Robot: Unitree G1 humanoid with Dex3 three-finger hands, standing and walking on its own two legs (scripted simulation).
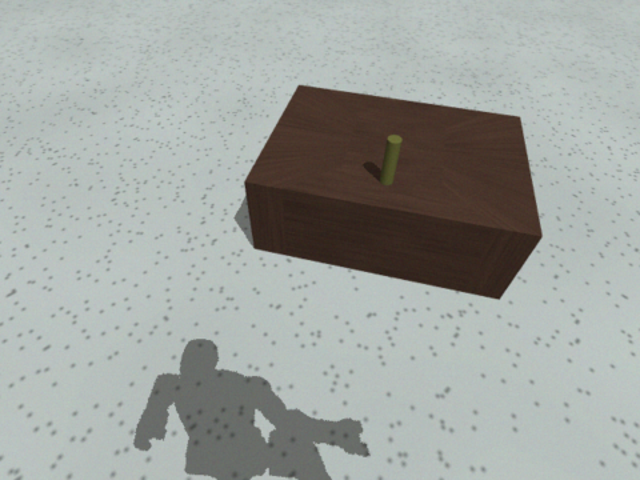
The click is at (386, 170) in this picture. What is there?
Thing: slim round
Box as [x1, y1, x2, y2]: [380, 135, 401, 184]
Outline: 397,135 390,135 387,138 380,176 380,181 383,184 390,184 393,179 401,143 401,138
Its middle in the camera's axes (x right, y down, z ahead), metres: +0.24 -0.25 +1.31
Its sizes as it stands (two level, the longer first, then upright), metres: 0.047 0.047 0.173
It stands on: a support 0.36 m high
